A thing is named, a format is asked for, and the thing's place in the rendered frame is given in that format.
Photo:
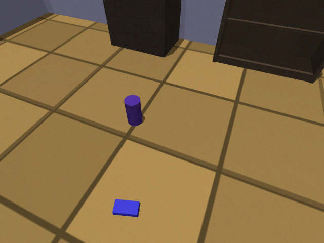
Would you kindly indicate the bookshelf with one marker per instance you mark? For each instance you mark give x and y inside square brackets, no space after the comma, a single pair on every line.
[281,37]

